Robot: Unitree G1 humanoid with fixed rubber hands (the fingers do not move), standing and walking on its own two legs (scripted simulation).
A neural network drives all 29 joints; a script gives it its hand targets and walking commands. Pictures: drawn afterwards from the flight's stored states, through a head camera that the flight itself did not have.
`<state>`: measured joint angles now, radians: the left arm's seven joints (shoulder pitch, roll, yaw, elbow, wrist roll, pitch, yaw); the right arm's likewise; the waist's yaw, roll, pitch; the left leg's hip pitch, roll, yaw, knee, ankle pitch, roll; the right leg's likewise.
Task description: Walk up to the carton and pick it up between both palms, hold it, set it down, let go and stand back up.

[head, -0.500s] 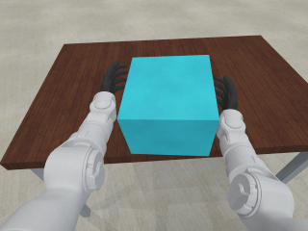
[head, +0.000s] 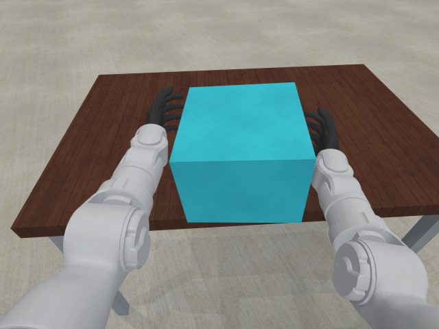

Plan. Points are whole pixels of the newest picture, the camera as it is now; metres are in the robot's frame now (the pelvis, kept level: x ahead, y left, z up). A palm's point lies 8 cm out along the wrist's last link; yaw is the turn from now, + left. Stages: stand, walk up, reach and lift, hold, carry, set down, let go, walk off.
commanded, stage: reach and lift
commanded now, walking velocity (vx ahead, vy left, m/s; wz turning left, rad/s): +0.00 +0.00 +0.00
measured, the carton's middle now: (242, 151) +0.45 -0.03 +0.11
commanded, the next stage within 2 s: hold in 1.52 s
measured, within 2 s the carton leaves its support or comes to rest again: neither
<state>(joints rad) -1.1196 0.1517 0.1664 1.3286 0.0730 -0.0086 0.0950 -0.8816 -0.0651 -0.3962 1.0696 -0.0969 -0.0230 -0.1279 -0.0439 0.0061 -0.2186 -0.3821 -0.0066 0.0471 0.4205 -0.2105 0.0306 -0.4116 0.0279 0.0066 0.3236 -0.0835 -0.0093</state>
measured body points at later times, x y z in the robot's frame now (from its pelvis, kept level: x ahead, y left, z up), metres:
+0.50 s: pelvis +0.00 +0.00 +0.00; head -0.04 +0.01 +0.45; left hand +0.43 +0.15 +0.20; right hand +0.41 -0.18 +0.18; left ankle -0.01 +0.09 -0.74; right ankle +0.04 -0.12 -0.74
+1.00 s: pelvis -0.02 -0.01 +0.00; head -0.08 +0.00 +0.45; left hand +0.39 +0.16 +0.22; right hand +0.39 -0.16 +0.19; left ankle -0.01 +0.09 -0.74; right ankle +0.04 -0.12 -0.74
